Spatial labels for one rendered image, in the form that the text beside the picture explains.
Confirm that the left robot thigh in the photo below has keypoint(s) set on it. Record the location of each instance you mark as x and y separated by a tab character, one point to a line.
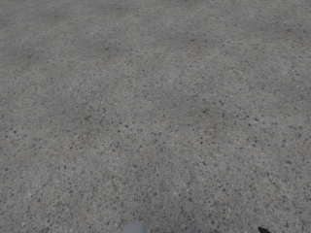
136	227

